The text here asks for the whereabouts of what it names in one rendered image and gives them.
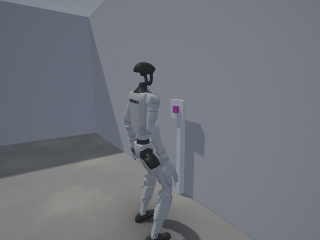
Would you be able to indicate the left robot hand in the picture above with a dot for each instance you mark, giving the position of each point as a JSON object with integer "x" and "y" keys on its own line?
{"x": 134, "y": 156}

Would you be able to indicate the left robot forearm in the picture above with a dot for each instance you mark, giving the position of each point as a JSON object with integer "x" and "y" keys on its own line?
{"x": 132, "y": 135}

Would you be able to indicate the panel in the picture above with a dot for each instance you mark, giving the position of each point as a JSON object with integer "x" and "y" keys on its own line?
{"x": 180, "y": 141}

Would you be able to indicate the left robot upper arm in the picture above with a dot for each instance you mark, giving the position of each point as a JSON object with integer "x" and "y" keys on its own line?
{"x": 127, "y": 116}

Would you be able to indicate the button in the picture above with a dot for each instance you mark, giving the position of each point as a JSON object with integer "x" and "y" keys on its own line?
{"x": 175, "y": 109}

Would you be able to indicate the right robot hand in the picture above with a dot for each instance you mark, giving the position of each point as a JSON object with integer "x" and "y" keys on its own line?
{"x": 168, "y": 170}

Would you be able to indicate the right robot upper arm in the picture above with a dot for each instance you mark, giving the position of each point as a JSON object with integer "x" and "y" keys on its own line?
{"x": 152, "y": 101}

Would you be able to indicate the right robot shin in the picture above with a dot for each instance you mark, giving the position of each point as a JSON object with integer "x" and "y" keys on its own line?
{"x": 161, "y": 211}

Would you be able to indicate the right robot forearm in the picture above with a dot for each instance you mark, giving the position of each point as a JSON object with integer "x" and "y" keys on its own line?
{"x": 158, "y": 145}

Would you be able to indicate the left robot foot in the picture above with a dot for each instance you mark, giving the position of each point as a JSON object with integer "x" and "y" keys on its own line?
{"x": 139, "y": 217}

